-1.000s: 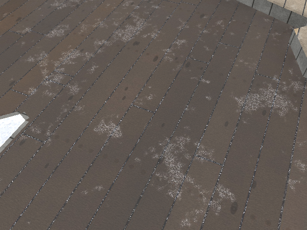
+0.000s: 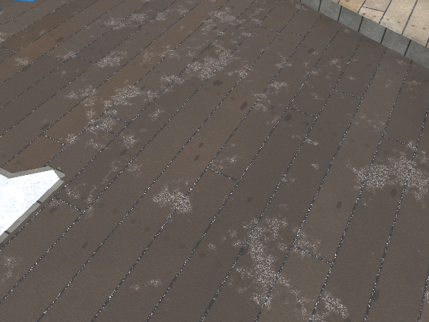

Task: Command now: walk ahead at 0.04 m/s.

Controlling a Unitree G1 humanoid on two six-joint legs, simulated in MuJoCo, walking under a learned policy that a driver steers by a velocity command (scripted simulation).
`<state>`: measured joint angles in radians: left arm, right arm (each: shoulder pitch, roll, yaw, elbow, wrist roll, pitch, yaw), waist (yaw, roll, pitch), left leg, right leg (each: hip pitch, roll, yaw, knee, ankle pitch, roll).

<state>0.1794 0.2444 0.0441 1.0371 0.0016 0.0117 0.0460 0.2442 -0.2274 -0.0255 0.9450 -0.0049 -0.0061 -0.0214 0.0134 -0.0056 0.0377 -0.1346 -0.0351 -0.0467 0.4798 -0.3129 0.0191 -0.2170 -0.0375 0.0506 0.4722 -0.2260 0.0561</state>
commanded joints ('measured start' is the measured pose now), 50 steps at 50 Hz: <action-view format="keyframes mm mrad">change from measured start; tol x32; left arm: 1 27 98 16 -6 0 -5 5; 50 -14 146 20 -60 -37 -79 -40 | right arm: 1 44 -103 -18 -7 1 -8 -6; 50 191 -128 -68 170 30 -92 25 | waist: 1 0 24 -33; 50 -150 -6 38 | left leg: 1 -81 48 -39 -119 122 15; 6 -141 299 -416 -341 -535 202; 11 -153 151 -132 -76 206 79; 17 -294 74 -46 435 -273 -93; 26 79 112 -13 -89 387 -34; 36 18 83 3 -47 427 -9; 41 -190 23 47 43 -250 32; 46 -435 81 45 295 -193 69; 50 191 65 14 -44 51 93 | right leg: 1 79 14 -25 -31 93 -22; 8 -281 -9 -35 287 -252 -95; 14 180 -277 382 -155 406 -292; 22 119 -142 76 -92 714 -229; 27 7 4 -10 -152 133 -120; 36 90 12 -38 -76 311 -96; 43 48 -191 299 -244 -588 -267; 50 -227 -85 55 13 23 -163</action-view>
